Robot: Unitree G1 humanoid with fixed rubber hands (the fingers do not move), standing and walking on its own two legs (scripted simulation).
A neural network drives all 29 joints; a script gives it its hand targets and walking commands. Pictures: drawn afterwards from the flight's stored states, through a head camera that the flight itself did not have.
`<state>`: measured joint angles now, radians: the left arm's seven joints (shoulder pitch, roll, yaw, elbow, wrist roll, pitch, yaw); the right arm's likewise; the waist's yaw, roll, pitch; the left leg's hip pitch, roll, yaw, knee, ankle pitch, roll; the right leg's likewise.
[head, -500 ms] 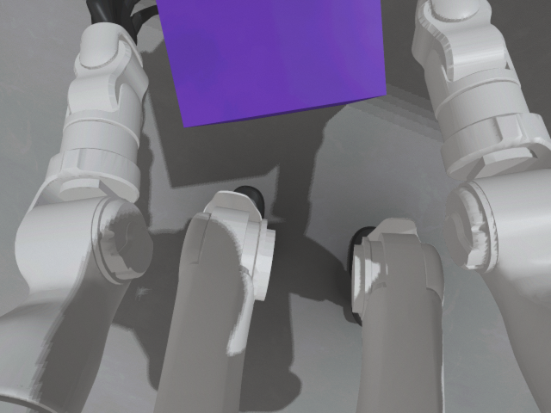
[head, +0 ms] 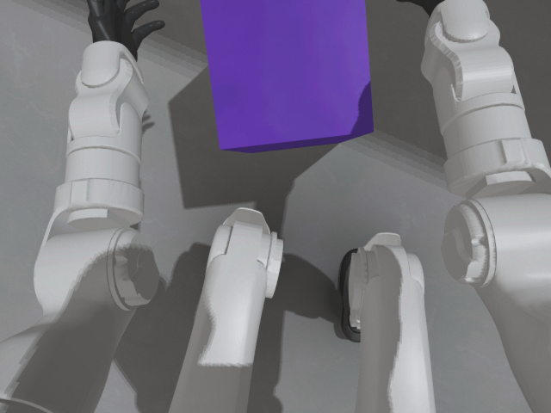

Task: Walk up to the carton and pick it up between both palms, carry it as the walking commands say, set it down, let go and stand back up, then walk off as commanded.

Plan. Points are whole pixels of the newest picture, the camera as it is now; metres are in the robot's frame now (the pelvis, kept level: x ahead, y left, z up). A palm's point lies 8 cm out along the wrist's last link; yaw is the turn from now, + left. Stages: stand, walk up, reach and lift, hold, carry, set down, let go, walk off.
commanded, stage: set down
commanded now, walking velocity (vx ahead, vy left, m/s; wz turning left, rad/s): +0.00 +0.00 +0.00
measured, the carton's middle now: (288, 73) +0.52 +0.09 -0.30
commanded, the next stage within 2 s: let go in 0.88 s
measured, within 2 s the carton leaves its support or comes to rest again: neither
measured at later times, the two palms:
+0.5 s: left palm out of the picture +0.48 +0.28 +0.03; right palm out of the picture +0.58 -0.08 +0.03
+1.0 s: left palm out of the picture +0.47 +0.28 +0.12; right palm out of the picture +0.56 -0.09 +0.11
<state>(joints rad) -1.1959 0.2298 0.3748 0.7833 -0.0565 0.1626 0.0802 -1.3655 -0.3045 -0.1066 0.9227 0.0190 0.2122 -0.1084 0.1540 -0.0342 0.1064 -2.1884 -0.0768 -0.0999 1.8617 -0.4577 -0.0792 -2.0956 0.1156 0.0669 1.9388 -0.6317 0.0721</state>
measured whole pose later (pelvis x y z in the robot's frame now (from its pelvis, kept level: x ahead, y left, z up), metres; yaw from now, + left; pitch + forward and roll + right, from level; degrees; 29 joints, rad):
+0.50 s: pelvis +0.02 +0.01 +0.13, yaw +0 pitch +47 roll -1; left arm -1.05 0.18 0.42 0.70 -0.02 0.19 0.04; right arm -1.23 -0.28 -0.15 0.88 -0.02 0.23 -0.06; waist 0.15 -0.04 -0.04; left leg -1.84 -0.04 -0.08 1.37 -0.35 -0.05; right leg -1.77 0.09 0.10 1.43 -0.49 0.06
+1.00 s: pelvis +0.04 +0.01 +0.23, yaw -1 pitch +44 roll -2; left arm -0.92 0.12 0.46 0.70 0.12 0.12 -0.02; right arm -1.08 -0.20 -0.24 0.87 -0.15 0.17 -0.03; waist 0.14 -0.04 -0.03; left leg -1.46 -0.02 -0.08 0.91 -0.21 -0.03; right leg -1.38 0.07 0.11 0.94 -0.32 0.06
